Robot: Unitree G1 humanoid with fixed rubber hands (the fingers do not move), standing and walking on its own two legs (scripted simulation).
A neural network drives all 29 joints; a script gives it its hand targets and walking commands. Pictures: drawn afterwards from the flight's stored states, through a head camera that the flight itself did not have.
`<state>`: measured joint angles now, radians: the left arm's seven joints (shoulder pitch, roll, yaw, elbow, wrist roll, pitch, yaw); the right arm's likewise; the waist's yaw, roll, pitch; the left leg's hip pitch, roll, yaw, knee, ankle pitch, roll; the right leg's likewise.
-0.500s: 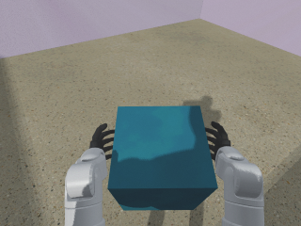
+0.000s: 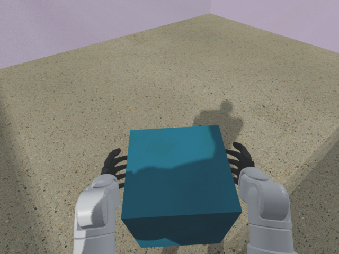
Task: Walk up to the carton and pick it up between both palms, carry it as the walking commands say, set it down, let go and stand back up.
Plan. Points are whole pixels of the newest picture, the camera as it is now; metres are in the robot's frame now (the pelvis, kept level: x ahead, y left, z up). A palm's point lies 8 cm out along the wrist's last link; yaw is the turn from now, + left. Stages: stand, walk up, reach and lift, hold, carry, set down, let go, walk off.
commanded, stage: carry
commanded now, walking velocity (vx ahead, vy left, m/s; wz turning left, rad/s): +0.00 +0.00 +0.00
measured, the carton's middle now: (177, 190) +0.28 +0.00 +0.01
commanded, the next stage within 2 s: none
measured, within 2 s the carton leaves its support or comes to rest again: neither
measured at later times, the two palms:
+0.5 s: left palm (118, 173) +0.29 +0.14 +0.07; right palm (246, 172) +0.29 -0.16 +0.07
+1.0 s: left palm (125, 170) +0.30 +0.13 +0.06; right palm (250, 171) +0.29 -0.17 +0.06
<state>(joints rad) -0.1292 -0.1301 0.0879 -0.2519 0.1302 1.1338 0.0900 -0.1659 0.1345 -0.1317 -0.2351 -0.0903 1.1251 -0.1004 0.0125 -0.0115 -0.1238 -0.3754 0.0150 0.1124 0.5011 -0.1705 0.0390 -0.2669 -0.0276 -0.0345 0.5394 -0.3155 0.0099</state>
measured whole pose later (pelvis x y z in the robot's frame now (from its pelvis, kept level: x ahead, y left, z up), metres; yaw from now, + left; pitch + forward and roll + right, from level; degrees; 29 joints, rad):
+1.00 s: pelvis +0.03 -0.02 +0.00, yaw -1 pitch +2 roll +0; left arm -0.15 -0.13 0.09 -0.12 0.14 1.01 0.08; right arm -0.15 0.13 -0.15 -0.13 -0.12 0.99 -0.08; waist 0.00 0.01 -0.10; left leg -0.35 0.04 0.11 0.56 -0.24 0.01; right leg -0.23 -0.01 -0.04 0.56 -0.36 -0.01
